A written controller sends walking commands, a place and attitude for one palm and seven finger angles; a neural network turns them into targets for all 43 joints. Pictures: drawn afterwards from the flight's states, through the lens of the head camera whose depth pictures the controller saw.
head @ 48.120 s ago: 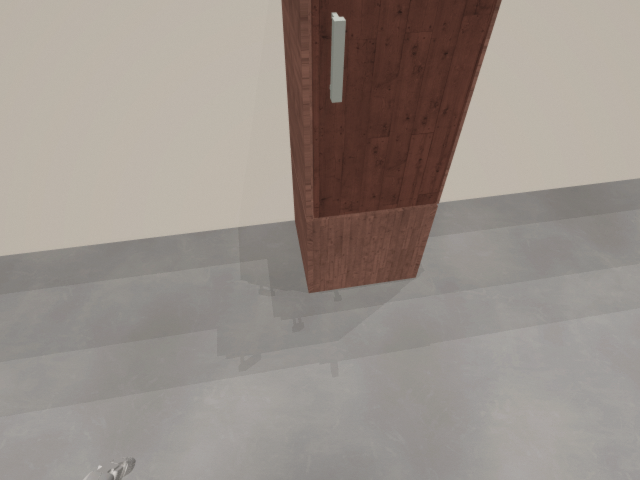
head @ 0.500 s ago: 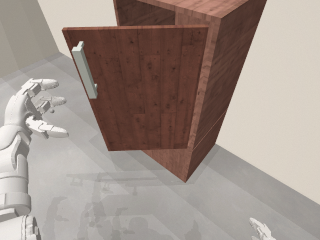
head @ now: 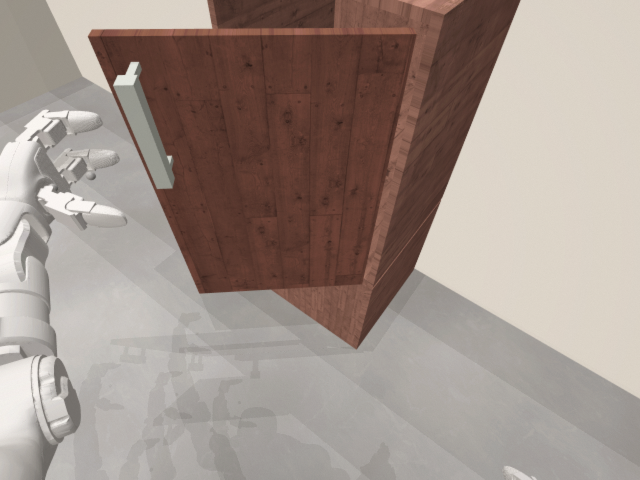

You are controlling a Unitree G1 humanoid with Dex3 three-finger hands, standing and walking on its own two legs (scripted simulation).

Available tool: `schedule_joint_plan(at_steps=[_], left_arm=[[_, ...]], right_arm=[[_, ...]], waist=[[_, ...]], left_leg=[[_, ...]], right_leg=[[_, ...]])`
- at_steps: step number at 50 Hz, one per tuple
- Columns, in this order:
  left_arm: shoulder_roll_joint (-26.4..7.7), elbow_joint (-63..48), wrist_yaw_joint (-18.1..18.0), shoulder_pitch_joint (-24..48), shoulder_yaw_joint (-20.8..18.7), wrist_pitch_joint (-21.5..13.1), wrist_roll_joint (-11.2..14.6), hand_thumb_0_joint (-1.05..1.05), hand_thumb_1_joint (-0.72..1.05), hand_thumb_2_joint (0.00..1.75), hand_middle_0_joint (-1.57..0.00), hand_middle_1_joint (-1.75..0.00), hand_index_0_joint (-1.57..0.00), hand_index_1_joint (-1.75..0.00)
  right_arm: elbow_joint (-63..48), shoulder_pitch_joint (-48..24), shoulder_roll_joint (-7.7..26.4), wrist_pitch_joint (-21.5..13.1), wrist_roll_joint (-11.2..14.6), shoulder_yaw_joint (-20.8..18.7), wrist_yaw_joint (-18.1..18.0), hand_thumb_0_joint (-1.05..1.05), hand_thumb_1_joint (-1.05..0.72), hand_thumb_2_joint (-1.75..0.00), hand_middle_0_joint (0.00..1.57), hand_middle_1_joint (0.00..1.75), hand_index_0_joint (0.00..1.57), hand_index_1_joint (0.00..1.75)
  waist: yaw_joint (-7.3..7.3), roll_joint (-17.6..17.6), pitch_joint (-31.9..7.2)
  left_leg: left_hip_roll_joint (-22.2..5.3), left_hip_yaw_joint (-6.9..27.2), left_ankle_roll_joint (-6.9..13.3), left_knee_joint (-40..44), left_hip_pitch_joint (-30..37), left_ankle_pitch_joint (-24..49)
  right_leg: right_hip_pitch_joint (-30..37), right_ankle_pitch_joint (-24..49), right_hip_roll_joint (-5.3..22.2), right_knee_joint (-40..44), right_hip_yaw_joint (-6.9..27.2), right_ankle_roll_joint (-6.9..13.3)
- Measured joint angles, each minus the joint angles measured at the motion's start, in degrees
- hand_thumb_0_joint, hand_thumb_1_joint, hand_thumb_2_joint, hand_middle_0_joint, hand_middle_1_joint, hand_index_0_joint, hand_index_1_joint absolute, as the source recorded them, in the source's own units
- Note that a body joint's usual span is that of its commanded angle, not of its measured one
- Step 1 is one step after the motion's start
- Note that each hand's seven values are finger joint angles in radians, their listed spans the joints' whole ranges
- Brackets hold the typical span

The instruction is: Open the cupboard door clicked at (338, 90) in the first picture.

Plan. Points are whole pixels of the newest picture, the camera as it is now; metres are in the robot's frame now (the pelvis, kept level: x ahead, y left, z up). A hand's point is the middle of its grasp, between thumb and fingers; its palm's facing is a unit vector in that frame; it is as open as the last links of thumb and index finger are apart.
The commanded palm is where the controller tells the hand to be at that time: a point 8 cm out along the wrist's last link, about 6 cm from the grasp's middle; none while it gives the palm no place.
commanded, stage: move the hooked fingers beside the handle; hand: left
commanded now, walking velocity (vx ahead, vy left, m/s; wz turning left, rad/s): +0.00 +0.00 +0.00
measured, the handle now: (151, 129) +0.53 +0.23 +0.14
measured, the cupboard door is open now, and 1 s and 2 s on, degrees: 42 42 42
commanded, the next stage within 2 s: slide the fingers in behind the handle in 1.62 s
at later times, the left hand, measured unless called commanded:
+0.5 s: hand (86, 151) +0.47 +0.29 +0.16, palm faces +0.08 -1.00 +0.01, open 14.0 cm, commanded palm +0.46 +0.35 +0.15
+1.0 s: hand (81, 151) +0.47 +0.30 +0.15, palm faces +0.11 -0.99 +0.01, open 14.0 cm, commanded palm +0.45 +0.34 +0.15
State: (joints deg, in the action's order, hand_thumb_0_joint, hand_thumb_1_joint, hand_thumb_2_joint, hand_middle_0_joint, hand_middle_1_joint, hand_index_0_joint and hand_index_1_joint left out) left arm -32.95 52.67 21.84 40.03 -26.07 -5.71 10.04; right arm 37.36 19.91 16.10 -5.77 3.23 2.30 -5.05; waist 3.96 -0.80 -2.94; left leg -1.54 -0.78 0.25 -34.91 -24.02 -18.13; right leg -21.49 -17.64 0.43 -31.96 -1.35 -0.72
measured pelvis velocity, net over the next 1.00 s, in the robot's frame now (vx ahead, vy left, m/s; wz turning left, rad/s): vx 0.01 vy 0.01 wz -0.02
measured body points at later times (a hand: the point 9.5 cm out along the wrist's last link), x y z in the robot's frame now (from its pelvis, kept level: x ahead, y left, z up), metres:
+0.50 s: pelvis +0.00 +0.00 -0.01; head +0.08 +0.01 +0.44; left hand +0.46 +0.34 +0.16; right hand +0.02 -0.28 -0.11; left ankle -0.01 +0.11 -0.73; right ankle -0.02 -0.13 -0.73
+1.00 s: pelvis +0.01 +0.01 -0.01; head +0.08 +0.03 +0.44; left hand +0.46 +0.35 +0.15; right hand +0.02 -0.26 -0.11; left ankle -0.01 +0.11 -0.73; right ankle -0.02 -0.13 -0.73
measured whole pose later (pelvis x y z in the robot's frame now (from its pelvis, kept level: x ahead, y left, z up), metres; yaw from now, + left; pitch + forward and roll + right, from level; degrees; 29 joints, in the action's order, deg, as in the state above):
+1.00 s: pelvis +0.01 +0.01 -0.01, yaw -1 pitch +13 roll -2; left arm -42.0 65.4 24.7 49.3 -31.3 -10.9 7.0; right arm 35.3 23.9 15.8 2.4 2.4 2.2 -3.3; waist 7.3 -0.4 -4.7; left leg -2.7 -1.2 0.7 -40.1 -32.4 -20.6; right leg -29.1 -18.4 -0.7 -34.6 -0.7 -1.2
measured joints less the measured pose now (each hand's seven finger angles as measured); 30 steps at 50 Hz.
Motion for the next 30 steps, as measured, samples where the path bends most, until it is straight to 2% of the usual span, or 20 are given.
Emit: schedule_joint_plan(at_steps=[11,23,30], left_arm=[[-4.3,7.7,2.4,5.1,-1.1,-2.3,-0.8,-0.01,-0.50,0.30,-0.30,-1.20,-0.30,-1.20],[-8.9,14.6,4.6,10.5,-3.2,-3.9,-2.4,-0.01,-0.50,0.30,-0.30,-1.20,-0.30,-1.20],[-12.1,18.3,4.7,14.5,-2.4,-3.8,-4.0,-0.01,-0.50,0.30,-0.30,-1.20,-0.30,-1.20]], right_arm=[[0.8,2.0,0.8,2.8,-0.1,-0.5,0.1,0.00,-0.91,-0.90,0.20,0.29,0.21,0.30],[0.3,3.0,1.2,5.3,-0.4,-0.6,0.4,0.00,-0.91,-0.90,0.20,0.29,0.21,0.30],[-0.3,3.5,1.2,6.4,-0.6,-0.2,0.3,0.00,-0.91,-0.90,0.20,0.29,0.21,0.30]], waist=[[0.84,0.0,0.0],[2.80,0.3,-0.8],[3.95,0.5,-0.3]], left_leg=[[-0.4,0.4,-0.1,-1.5,-2.9,-0.7],[-0.9,0.2,-0.1,-3.1,-6.3,-1.2],[-0.9,0.5,0.1,-4.3,-9.0,-1.3]], right_leg=[[-2.5,-0.4,-0.4,-0.8,-0.3,0.1],[-5.8,-0.4,-0.9,-1.7,0.0,0.0],[-8.1,-0.3,-0.9,-2.3,-0.3,-0.1]])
